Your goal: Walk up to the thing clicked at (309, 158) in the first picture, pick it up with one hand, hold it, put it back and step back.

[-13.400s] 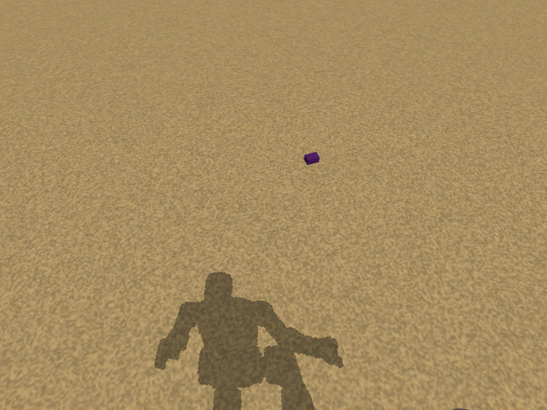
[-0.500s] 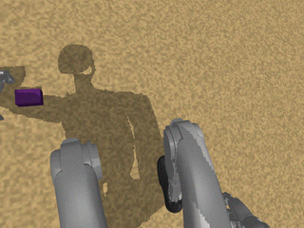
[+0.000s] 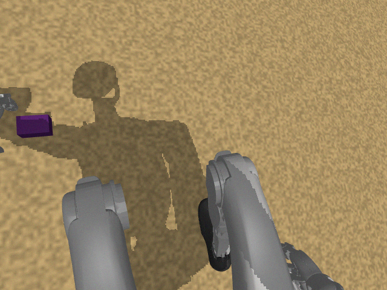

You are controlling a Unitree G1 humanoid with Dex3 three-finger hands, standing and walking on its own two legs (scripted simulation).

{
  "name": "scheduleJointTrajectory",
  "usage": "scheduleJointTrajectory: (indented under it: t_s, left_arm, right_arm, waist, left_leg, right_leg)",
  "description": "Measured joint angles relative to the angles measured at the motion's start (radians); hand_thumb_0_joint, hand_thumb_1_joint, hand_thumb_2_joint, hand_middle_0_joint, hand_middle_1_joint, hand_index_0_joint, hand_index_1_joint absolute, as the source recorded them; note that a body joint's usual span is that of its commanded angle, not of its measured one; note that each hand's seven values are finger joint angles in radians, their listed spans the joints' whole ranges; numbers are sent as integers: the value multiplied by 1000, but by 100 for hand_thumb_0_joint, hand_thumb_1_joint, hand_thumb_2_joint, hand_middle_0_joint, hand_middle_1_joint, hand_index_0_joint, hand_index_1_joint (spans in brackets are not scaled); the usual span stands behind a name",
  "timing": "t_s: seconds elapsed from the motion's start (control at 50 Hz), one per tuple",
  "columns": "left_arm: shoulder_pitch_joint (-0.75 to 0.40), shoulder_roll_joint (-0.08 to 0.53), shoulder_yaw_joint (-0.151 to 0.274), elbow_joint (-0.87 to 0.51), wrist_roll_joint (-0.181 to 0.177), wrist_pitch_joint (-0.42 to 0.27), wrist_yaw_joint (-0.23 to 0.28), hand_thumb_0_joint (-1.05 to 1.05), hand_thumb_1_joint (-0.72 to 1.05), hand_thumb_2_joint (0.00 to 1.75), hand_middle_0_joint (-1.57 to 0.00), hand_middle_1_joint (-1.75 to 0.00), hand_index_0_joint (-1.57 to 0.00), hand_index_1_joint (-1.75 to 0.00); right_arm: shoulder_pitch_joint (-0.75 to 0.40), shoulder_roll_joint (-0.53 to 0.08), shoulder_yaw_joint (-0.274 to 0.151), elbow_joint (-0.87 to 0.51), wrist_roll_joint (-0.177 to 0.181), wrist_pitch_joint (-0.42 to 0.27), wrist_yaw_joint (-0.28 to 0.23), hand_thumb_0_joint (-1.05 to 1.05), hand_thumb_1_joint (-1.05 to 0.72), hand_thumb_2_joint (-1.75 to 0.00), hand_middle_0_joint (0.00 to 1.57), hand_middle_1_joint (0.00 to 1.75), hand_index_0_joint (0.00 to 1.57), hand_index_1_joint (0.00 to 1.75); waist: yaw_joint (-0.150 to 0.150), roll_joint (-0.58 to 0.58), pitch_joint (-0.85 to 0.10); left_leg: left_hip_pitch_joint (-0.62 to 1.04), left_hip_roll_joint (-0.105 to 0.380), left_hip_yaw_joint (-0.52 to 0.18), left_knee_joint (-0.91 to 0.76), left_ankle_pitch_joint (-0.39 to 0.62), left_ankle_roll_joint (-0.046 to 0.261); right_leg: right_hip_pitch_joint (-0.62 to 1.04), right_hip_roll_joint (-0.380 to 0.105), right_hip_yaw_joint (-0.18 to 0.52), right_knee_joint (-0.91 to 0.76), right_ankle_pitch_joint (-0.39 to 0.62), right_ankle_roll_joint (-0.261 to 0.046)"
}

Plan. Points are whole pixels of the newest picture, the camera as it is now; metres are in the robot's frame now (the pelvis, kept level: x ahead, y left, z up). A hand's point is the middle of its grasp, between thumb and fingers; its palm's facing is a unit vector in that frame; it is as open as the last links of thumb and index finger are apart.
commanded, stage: rise first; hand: left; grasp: from above
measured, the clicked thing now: (35, 126) +0.47 +0.31 -0.29
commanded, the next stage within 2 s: approach in 0.24 s
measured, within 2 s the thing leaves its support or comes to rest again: neither
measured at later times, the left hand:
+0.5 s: hand out of the picture +0.42 +0.34 -0.17, palm faces -0.48 -0.07 -0.87, open 9.6 cm
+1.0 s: hand (19, 121) +0.45 +0.30 -0.17, palm faces -0.50 -0.07 -0.86, open 10.2 cm
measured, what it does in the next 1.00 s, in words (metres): stands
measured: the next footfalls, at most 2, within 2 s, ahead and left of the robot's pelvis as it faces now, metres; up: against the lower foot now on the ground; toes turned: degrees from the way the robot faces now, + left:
none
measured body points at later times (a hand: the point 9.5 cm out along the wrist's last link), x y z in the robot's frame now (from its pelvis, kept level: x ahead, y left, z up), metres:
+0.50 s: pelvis +0.00 +0.00 +0.00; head +0.22 +0.10 +0.38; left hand +0.44 +0.35 -0.12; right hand +0.08 -0.28 -0.09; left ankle +0.07 +0.13 -0.28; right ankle +0.11 -0.16 -0.27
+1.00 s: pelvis +0.00 +0.00 +0.01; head +0.24 +0.08 +0.38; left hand +0.47 +0.30 -0.12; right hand +0.04 -0.27 -0.09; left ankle +0.07 +0.13 -0.28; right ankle +0.11 -0.16 -0.27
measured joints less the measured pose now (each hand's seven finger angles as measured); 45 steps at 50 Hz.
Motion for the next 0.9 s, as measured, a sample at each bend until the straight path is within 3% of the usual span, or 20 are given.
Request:
scheduleJointTrajectory:
  t_s: [0.18, 0.42, 0.64, 0.78, 0.9]
  left_arm:
    - [20, -14, -3, -16, -14, 5, -9, 0, 11, 49, -63, -50, -64, -49]
    - [5, -5, -5, 3, -7, -2, -5, 0, 14, 47, -65, -48, -67, -46]
    - [-80, -32, -91, 31, 6, 23, 20, 0, 13, 48, -62, -48, -65, -46]
    - [-117, -63, -67, 61, 5, 111, 52, 0, 11, 49, -60, -51, -62, -49]
    - [-66, -92, -37, 33, -45, 167, 9, 0, 9, 51, -58, -53, -61, -50]
  right_arm:
    - [11, 3, -4, 8, 3, -3, 2, 0, -91, -90, 20, 30, 20, 30]
    - [-6, 1, 0, 6, -1, -6, 1, 0, -91, -90, 20, 30, 20, 30]
    - [-1, 4, 16, 7, -4, -28, -3, 0, -90, -89, 20, 30, 20, 30]
    - [23, 1, 25, -20, 3, -32, -3, 0, -90, -89, 20, 30, 20, 30]
    - [52, -4, 26, -34, 22, -28, 5, 0, -90, -89, 20, 30, 20, 30]
  waist:
    - [6, 5, -4]
    - [2, 3, -6]
    - [-24, -13, -2]
    - [-71, 14, -7]
    - [-75, 38, 1]
  left_leg:
    - [3, 0, 0, -2, -3, -3]
    - [4, -1, -3, 1, -5, -6]
    - [-4, -1, -4, 0, -4, -7]
    - [-14, 2, -6, -8, -7, -3]
    - [-6, 10, 4, -25, -6, 2]
  right_leg:
    - [0, -1, 0, 0, -3, 2]
    - [0, 1, -1, 3, -3, 4]
    - [-9, 1, -2, 1, 0, 1]
    - [-18, 2, -8, -12, 1, -4]
    - [-16, 4, -1, -26, 6, 3]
